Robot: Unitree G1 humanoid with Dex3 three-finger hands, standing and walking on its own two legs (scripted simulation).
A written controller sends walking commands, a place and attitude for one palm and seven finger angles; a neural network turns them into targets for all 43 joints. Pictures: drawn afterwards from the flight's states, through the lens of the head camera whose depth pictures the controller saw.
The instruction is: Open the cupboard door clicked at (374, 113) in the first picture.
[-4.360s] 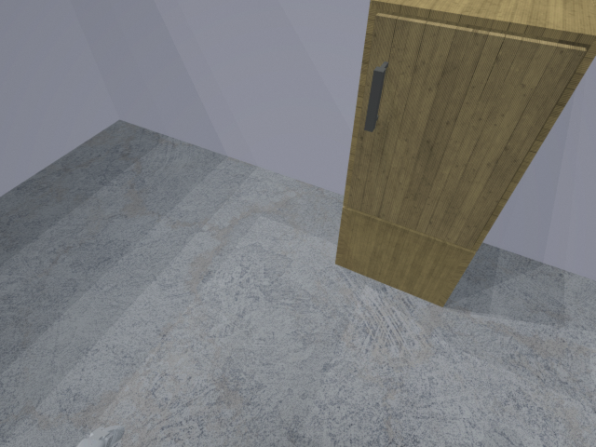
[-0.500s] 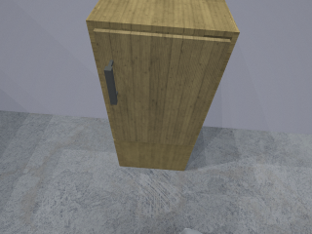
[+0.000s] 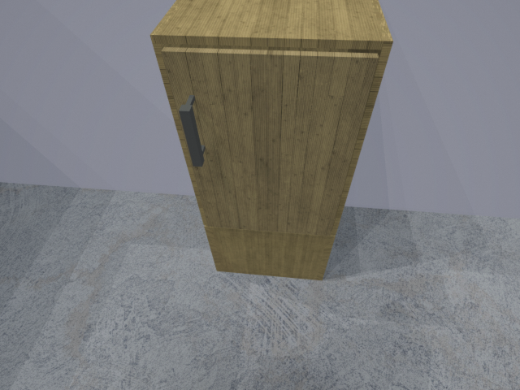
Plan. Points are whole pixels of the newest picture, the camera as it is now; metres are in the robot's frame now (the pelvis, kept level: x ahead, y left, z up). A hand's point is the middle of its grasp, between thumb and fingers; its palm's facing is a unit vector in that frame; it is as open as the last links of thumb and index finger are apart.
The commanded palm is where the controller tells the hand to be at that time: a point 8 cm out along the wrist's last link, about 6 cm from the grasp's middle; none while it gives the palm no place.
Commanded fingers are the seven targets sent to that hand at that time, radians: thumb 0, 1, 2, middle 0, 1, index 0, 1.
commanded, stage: come to a stop and stand still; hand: left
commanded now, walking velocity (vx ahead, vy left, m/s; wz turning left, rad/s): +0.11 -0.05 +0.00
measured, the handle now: (194, 132) +0.62 +0.21 +0.03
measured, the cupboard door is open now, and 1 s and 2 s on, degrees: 0 0 0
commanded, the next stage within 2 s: look again from close up in 0.34 s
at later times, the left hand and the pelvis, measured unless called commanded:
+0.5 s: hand out of the picture +0.01 +0.19 -0.18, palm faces -0.03 -0.98 -0.20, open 7.4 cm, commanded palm none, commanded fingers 0.00 0.90 0.90 -0.20 -0.30 -0.20 -0.30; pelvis +0.00 +0.01 -0.01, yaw -2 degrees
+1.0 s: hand out of the picture +0.02 +0.18 -0.17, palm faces +0.06 -0.97 -0.21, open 7.3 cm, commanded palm none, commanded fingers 0.00 0.90 0.90 -0.20 -0.30 -0.20 -0.30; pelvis +0.00 +0.00 +0.00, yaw +1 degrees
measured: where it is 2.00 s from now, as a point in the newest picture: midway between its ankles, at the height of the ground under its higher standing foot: outside the picture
